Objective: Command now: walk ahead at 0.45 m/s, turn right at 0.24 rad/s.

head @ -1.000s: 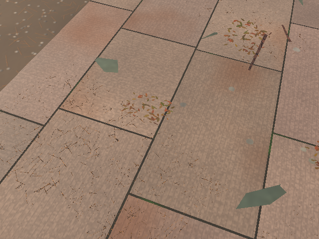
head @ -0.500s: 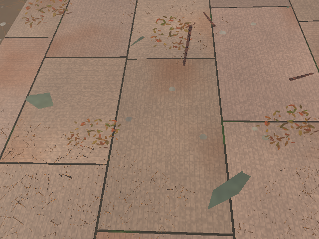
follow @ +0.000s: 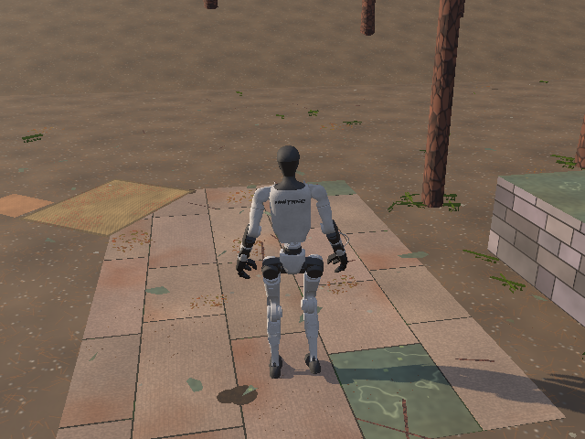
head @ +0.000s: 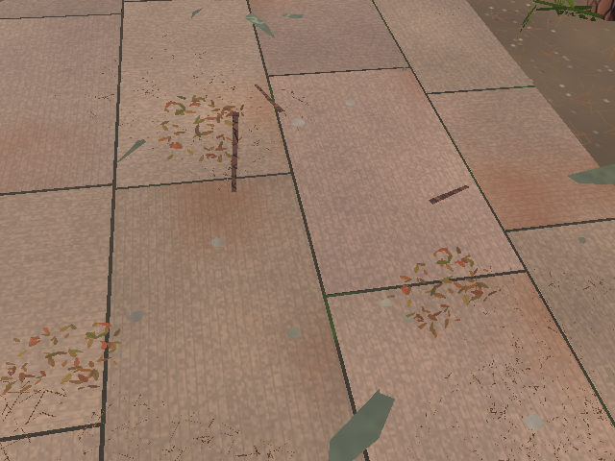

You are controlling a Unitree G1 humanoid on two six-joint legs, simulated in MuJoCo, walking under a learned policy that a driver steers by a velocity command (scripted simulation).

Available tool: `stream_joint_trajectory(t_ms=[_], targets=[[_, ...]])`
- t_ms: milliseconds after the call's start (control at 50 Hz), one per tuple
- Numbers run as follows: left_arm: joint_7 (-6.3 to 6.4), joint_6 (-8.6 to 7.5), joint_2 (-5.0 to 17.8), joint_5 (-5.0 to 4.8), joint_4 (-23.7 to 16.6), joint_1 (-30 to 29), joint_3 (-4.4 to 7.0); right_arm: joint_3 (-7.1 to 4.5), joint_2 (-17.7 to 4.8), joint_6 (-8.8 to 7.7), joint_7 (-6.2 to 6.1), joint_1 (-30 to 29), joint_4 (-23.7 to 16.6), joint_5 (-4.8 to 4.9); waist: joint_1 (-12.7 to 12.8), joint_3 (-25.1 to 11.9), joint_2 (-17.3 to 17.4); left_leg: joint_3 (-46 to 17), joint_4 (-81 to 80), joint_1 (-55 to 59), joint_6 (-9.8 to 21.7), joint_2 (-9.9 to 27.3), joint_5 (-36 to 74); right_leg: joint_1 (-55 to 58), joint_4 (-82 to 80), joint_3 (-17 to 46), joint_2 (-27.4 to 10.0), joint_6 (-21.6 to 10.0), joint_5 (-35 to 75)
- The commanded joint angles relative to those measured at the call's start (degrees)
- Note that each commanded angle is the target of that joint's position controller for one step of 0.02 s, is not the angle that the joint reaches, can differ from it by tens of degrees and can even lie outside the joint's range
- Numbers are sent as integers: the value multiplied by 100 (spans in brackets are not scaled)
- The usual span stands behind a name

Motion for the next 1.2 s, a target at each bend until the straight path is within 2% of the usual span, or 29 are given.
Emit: stream_joint_trajectory(t_ms=[20,80,120,160,200,240,260,280,300,320,340,360,380,400,420,440,460,500,540,600,640,660,680,700,720,740,800,880,1200], targets=[[-117,-120,480,99,-340,-159,70,-178,-718,-131,13,173,-172,60,-30,651,897,-1880,-1791,1034,545,1410,-1298,-1876,690,3,-424,151,618],[-154,-74,340,104,-468,-565,0,-175,-657,-219,68,612,81,107,-115,522,848,-1255,-1712,1219,660,1257,264,-2008,703,-262,-573,331,1079],[-143,-54,216,101,-561,-907,-71,-148,-572,-221,78,749,202,126,-137,583,813,-853,-1524,1239,736,1212,2110,-1960,286,-612,-687,483,1164],[-134,-53,-18,72,-631,-1233,-189,-124,-526,-194,81,828,309,122,-200,506,903,-354,-1219,1068,658,1028,3615,-1414,-440,-953,-686,554,1317],[-117,-53,-123,12,-653,-1474,-264,-126,-600,-148,79,1006,444,107,-305,444,1047,-144,-970,942,553,957,4248,-783,-1145,-1164,-567,493,1475],[-57,-62,-20,-26,-581,-1407,-260,-137,-681,-105,66,1111,552,106,-289,350,1110,-220,-674,1042,489,1054,4553,-316,-1554,-1164,-455,339,1631],[-17,-76,55,-25,-502,-1237,-244,-140,-709,-92,48,1059,574,121,-195,299,1081,-299,-478,1098,449,1111,4638,-55,-1770,-1108,-417,231,1671],[32,-104,138,-1,-349,-883,-216,-144,-736,-80,26,974,583,147,-21,185,987,-346,-135,1146,377,1099,4707,375,-2115,-1064,-347,117,1815],[84,-172,205,58,-140,-367,-190,-137,-734,-64,16,897,603,203,258,-20,731,-217,506,1021,259,940,4497,1122,-2696,-1055,-334,-1,2423],[141,-256,475,156,23,161,-134,-90,-610,-84,4,964,538,235,403,-457,411,-107,1262,387,113,743,3229,2267,-2602,-555,-975,-122,3770],[182,-265,920,226,70,730,-43,32,-131,-68,-20,1491,417,310,320,-1373,-766,207,2899,-776,-47,242,-432,3893,-1943,998,-2731,-740,6746],[173,-175,795,-145,126,755,-36,-30,-308,92,-81,1891,694,377,319,-2089,-977,-96,3868,-833,-74,-179,-2369,3743,-2189,1761,-3158,-1457,7211],[162,-125,526,-255,36,288,-100,-91,-515,211,-93,1585,720,229,174,-1406,-394,-298,4077,-1005,-89,42,-2263,2984,-2578,1349,-2840,-1381,6009],[189,-107,227,-216,-24,-239,-202,-64,-380,253,-67,1134,654,116,73,-636,-310,-250,3946,-1185,-93,154,-2027,2273,-2929,1023,-2541,-1188,5092],[228,-102,15,-164,-17,-532,-286,-44,-264,293,-47,922,651,63,-70,-143,-240,-261,3591,-1068,-136,318,-1695,1649,-3214,662,-2258,-972,4738],[274,-98,-30,-152,17,-693,-316,-35,-211,355,-27,914,676,22,-229,47,-333,-223,3212,-723,-194,402,-1431,1138,-3402,326,-2021,-804,4508],[288,-102,-19,-104,70,-735,-322,-9,-112,414,-19,1068,802,0,-312,20,-363,-107,3014,-340,-228,337,-1230,852,-3436,83,-1855,-708,4497],[276,-139,32,-67,181,-661,-320,14,-28,490,-33,1160,929,35,-359,-137,-333,-14,2518,-25,-267,265,-1144,755,-3465,-91,-1745,-688,4171],[267,-130,96,-58,291,-607,-312,24,-32,555,-76,893,938,41,-278,-101,-389,21,1914,42,-265,265,-1023,691,-3580,-36,-1709,-671,3043],[266,-23,175,-61,445,-552,-284,29,-78,610,-110,603,988,54,-183,91,-458,91,1302,254,-214,236,-618,356,-3818,180,-1669,-595,962],[272,60,167,-125,497,-662,-283,59,-3,577,-110,625,1097,27,-292,307,-267,164,533,705,-125,204,-61,-65,-3828,250,-1573,-390,-174],[275,82,107,-127,555,-574,-297,74,-41,535,-118,573,1109,-6,-280,454,-81,-33,88,860,-70,331,157,-252,-3831,289,-1507,-187,-536],[271,90,45,-119,596,-494,-306,80,-148,470,-134,589,1111,-44,-230,568,108,-437,-306,877,-11,670,116,-301,-3698,273,-1394,6,-545],[255,111,-42,-175,649,-217,-293,46,-388,418,-144,392,1118,21,70,787,576,-792,-479,285,112,880,-328,-65,-3621,-41,-1012,135,-99],[254,130,-84,-171,779,-201,-305,72,-246,377,-123,266,1177,97,62,841,801,-859,-753,-418,120,893,-779,707,-3391,-252,-862,173,537],[256,125,-76,-142,859,-132,-295,107,-147,322,-116,186,1197,110,116,756,834,-831,-909,-659,42,860,-781,1232,-3223,-261,-896,160,959],[270,78,-8,-102,1064,-10,-278,108,-122,259,-150,176,1292,144,115,515,597,-597,-795,-242,-39,696,-115,1423,-3218,-178,-1026,109,1296],[308,57,-141,-124,1273,-22,-325,123,-48,283,-160,336,1438,131,16,534,309,-538,-682,104,30,691,205,1223,-3309,-195,-1039,149,1331],[390,98,-303,-126,1811,209,-384,205,115,289,-204,495,1800,134,13,599,262,-472,-662,206,56,667,590,1398,-3198,-235,-1090,177,1766]])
